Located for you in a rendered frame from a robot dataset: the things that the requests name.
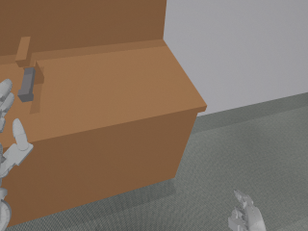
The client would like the tap lever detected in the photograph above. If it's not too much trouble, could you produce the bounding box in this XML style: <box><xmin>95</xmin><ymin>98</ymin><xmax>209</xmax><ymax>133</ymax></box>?
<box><xmin>17</xmin><ymin>67</ymin><xmax>36</xmax><ymax>103</ymax></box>

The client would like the left robot forearm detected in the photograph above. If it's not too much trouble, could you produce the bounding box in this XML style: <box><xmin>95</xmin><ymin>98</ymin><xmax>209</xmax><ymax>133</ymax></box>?
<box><xmin>0</xmin><ymin>188</ymin><xmax>12</xmax><ymax>231</ymax></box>

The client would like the counter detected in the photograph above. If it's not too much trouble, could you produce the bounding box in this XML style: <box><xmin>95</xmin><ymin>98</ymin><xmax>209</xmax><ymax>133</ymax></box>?
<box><xmin>0</xmin><ymin>0</ymin><xmax>207</xmax><ymax>228</ymax></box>

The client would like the right robot hand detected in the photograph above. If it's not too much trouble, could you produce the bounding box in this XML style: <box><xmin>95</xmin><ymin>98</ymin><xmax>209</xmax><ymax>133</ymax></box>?
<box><xmin>228</xmin><ymin>190</ymin><xmax>267</xmax><ymax>231</ymax></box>

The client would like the left robot hand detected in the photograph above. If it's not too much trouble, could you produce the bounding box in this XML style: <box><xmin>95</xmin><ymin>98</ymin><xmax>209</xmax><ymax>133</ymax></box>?
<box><xmin>0</xmin><ymin>78</ymin><xmax>34</xmax><ymax>187</ymax></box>

